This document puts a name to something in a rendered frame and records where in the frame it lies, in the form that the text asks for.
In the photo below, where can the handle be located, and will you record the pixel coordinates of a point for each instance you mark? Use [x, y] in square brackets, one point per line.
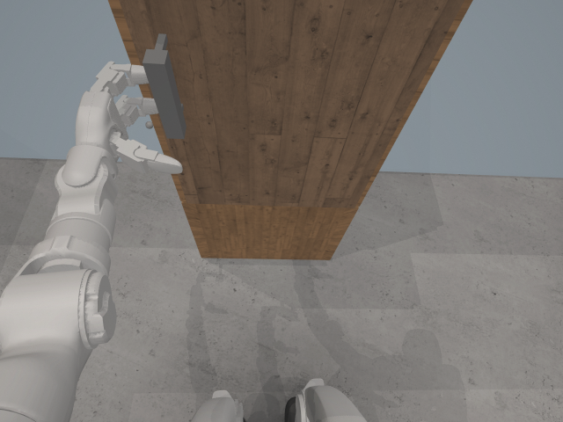
[158, 69]

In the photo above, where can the left robot hand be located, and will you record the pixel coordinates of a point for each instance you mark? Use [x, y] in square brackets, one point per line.
[98, 118]

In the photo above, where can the cupboard door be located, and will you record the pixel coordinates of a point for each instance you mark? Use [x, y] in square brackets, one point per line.
[289, 103]

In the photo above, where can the robot left shin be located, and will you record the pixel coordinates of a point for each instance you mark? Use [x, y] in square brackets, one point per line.
[221, 393]

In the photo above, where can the left robot forearm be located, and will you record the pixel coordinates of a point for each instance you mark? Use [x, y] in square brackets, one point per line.
[81, 230]

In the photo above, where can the robot left thigh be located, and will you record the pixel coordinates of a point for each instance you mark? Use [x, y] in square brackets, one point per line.
[220, 409]

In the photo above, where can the robot left upper arm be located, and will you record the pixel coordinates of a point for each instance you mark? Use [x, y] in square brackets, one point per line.
[49, 325]

